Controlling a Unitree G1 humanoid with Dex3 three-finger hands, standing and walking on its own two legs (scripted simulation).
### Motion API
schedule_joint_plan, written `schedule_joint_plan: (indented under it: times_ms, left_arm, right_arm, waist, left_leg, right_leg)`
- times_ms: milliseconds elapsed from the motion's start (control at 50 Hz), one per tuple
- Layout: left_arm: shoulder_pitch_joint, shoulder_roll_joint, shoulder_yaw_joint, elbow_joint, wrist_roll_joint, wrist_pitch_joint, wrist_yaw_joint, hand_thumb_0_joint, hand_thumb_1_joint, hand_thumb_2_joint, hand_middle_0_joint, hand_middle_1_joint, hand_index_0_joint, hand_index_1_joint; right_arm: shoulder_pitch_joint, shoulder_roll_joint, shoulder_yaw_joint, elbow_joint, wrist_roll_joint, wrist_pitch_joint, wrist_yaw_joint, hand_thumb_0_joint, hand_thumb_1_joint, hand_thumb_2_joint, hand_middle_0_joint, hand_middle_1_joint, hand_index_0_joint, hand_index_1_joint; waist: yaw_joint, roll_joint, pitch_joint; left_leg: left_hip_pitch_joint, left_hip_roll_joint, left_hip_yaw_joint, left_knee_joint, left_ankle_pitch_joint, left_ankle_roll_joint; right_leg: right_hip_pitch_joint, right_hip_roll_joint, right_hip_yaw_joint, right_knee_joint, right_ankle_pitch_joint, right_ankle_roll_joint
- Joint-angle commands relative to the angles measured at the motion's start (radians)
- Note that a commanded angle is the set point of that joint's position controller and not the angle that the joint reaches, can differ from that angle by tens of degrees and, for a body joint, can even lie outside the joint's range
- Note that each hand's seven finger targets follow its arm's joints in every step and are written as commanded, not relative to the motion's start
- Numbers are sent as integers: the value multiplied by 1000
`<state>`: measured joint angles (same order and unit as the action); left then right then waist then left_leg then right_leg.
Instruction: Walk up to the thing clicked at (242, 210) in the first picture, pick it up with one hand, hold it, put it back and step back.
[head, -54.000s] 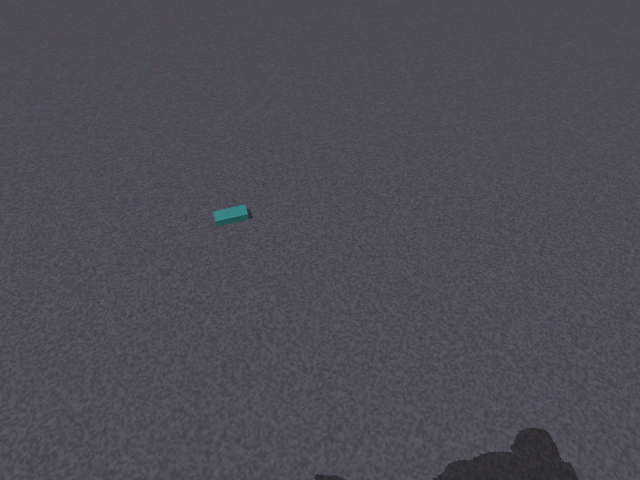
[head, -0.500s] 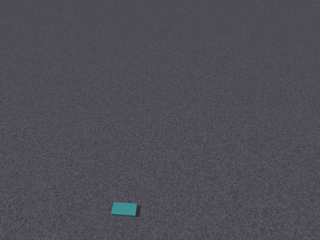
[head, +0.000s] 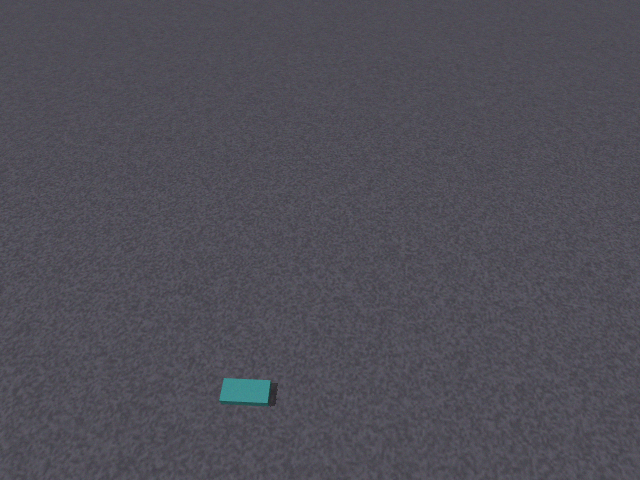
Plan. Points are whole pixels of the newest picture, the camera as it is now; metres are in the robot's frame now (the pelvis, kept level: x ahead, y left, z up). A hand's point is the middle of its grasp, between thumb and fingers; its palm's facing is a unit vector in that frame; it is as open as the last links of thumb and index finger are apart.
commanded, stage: step back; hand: left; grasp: from above
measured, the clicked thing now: (246, 392) +0.49 +0.25 -0.76
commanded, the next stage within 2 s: none
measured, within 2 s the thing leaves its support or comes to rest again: neither
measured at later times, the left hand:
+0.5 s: hand out of the picture +0.05 +0.29 -0.17, palm faces -0.11 -0.92 -0.37, open 7.4 cm
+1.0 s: hand out of the picture -0.08 +0.28 -0.15, palm faces -0.02 -0.92 -0.40, open 7.4 cm
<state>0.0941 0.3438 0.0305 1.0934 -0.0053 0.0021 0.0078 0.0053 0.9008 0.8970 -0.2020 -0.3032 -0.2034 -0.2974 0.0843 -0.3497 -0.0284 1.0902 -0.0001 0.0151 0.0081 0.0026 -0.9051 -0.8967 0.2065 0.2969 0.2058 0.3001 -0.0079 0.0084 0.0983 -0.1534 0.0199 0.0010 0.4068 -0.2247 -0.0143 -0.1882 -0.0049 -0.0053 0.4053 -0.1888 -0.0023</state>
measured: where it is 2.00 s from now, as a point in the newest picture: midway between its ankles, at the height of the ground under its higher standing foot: outside the picture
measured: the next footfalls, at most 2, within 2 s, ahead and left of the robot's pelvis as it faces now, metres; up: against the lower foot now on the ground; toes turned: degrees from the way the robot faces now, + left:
left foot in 0.22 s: -0.03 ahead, +0.14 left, +0.00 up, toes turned -3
right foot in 0.62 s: -0.10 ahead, -0.09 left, +0.00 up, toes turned +0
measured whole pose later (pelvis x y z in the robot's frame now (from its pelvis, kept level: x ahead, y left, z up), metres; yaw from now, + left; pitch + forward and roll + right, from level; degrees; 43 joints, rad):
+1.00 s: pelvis -0.22 +0.02 -0.02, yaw +0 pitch -2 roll +1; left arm 0.10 0.35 0.06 0.75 0.03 0.04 0.02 0.01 0.90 0.90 -0.20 -0.30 -0.20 -0.30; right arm 0.15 -0.41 -0.04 0.89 -0.01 0.04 -0.02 0.00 -0.91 -0.90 0.21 0.30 0.20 0.30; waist 0.01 0.01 0.19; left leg -0.27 -0.05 -0.06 0.76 -0.47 -0.02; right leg -0.38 0.00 0.01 0.60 -0.19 -0.02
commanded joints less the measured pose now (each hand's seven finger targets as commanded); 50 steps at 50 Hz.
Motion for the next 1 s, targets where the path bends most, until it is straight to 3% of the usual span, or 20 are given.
schedule_joint_plan:
  times_ms: [0,40,80,120,160,180,200,240,360,460,560,580,600,620,640,660,720,860,940,980]
  left_arm:
    - [-27,278,62,-125,-3,-3,16,0,900,900,-200,-300,-200,-300]
    - [-38,305,69,-158,7,4,16,0,900,900,-200,-300,-200,-300]
    - [-75,325,75,-196,27,7,19,0,900,900,-200,-300,-200,-300]
    - [-131,322,75,-231,34,14,17,0,900,900,-200,-300,-200,-300]
    - [-180,282,61,-266,28,24,19,0,900,900,-200,-300,-200,-300]
    - [-159,230,52,-275,14,33,22,0,900,900,-200,-300,-200,-300]
    - [-127,201,55,-279,13,39,31,0,900,900,-200,-300,-200,-300]
    - [-24,218,56,-266,11,49,32,0,900,900,-200,-300,-200,-300]
    - [-10,240,73,-275,12,41,31,0,900,900,-200,-300,-200,-300]
    - [-30,230,83,-318,24,28,21,0,900,900,-200,-300,-200,-300]
    - [92,199,93,-282,29,19,12,0,900,900,-200,-300,-200,-300]
    - [125,202,96,-264,32,14,14,0,900,900,-200,-300,-200,-300]
    - [131,254,106,-267,41,5,16,0,900,900,-200,-300,-200,-300]
    - [109,319,122,-282,42,2,16,0,900,900,-200,-300,-200,-300]
    - [60,389,129,-316,41,6,15,0,900,900,-200,-300,-200,-300]
    - [32,368,131,-338,34,4,15,0,900,900,-200,-300,-200,-300]
    - [-43,249,106,-359,23,8,20,0,900,900,-200,-300,-200,-300]
    - [86,232,109,-385,37,16,27,0,900,900,-200,-300,-200,-300]
    - [42,255,106,-403,33,32,24,0,900,900,-200,-300,-200,-300]
    - [7,272,99,-413,24,41,15,0,900,900,-200,-300,-200,-300]
  right_arm:
    - [3,-230,-62,-100,13,3,-12,0,-900,-900,200,300,200,300]
    - [22,-220,-66,-116,11,16,-9,0,-900,-900,200,300,200,300]
    - [69,-210,-74,-132,3,30,-2,0,-900,-900,200,300,200,300]
    - [137,-212,-82,-134,3,32,5,0,-900,-900,200,300,200,300]
    - [172,-235,-93,-141,0,21,5,0,-900,-900,200,300,200,300]
    - [142,-293,-102,-163,-16,13,0,0,-900,-900,200,300,200,300]
    - [116,-355,-112,-179,-26,1,-7,0,-900,-900,200,300,200,300]
    - [80,-313,-102,-204,-37,-8,-19,0,-900,-900,200,300,200,300]
    - [44,-269,-90,-268,-26,-15,-46,0,-900,-900,200,300,200,300]
    - [125,-284,-96,-273,-21,-17,-50,0,-900,-900,200,300,200,300]
    - [55,-294,-89,-295,-13,0,-39,0,-900,-900,200,300,200,300]
    - [37,-284,-85,-296,-7,4,-37,0,-900,-900,200,300,200,300]
    - [27,-254,-72,-304,4,5,-34,0,-900,-900,200,300,200,300]
    - [40,-205,-54,-313,12,7,-35,0,-900,-900,200,300,200,300]
    - [4,-208,-63,-314,5,16,-53,0,-900,-900,200,300,200,300]
    - [36,-245,-77,-292,0,19,-58,0,-900,-900,200,300,200,300]
    - [97,-234,-63,-244,11,18,-49,0,-900,-900,200,300,200,300]
    - [81,-218,-51,-273,0,4,-54,0,-900,-900,200,300,200,300]
    - [140,-218,-63,-258,-12,0,-42,0,-900,-900,200,300,200,300]
    - [203,-212,-72,-231,-22,-4,-33,0,-900,-900,200,300,200,300]
  waist:
    - [-12,-70,-171]
    - [-4,-127,-188]
    - [-13,-217,-200]
    - [-49,-228,-191]
    - [-85,-125,-169]
    - [-83,101,-116]
    - [-59,238,-108]
    - [0,94,-117]
    - [-3,154,-123]
    - [-44,102,-155]
    - [14,140,-196]
    - [35,118,-205]
    - [35,21,-225]
    - [31,-180,-200]
    - [68,-283,-141]
    - [49,-238,-91]
    - [-15,-134,-54]
    - [62,-167,-163]
    - [29,-230,-179]
    - [-14,-187,-193]
  left_leg:
    - [-5,30,-33,161,220,59]
    - [-17,-25,-9,282,75,48]
    - [-54,-66,-24,442,-258,52]
    - [-2,-39,-66,445,-293,68]
    - [-5,19,-90,242,50,93]
    - [-59,169,-283,-4,319,121]
    - [0,296,-482,-78,490,184]
    - [44,284,-343,34,766,231]
    - [123,203,-243,115,686,228]
    - [176,236,-252,132,625,270]
    - [37,185,-191,205,450,191]
    - [-12,164,-166,247,390,162]
    - [-131,107,-139,319,252,114]
    - [-323,-41,-93,473,-86,50]
    - [-311,-123,-100,685,-440,28]
    - [-270,-93,-149,790,-445,12]
    - [-323,-156,-189,796,-312,15]
    - [-355,-109,-110,570,-325,-28]
    - [-171,-48,-46,259,-239,7]
    - [-30,-53,-11,50,-38,33]
  right_leg:
    - [-3,-177,167,11,364,-132]
    - [-34,-252,234,-17,362,-192]
    - [-64,-337,294,-20,375,-258]
    - [-166,-325,249,21,323,-245]
    - [-192,-182,134,213,224,-144]
    - [-230,5,71,404,29,-52]
    - [-329,128,116,542,-383,-27]
    - [-341,114,178,739,-433,-31]
    - [-384,114,202,791,-311,0]
    - [-309,77,133,564,-332,26]
    - [-50,46,33,118,-131,-15]
    - [24,37,46,12,9,-31]
    - [120,-50,192,28,198,-62]
    - [178,-213,423,18,368,-136]
    - [-19,-383,584,-24,462,-323]
    - [-106,-392,594,-23,444,-344]
    - [-39,-178,267,29,454,-185]
    - [213,-219,284,70,460,-235]
    - [114,-212,273,98,353,-196]
    - [20,-184,244,144,228,-145]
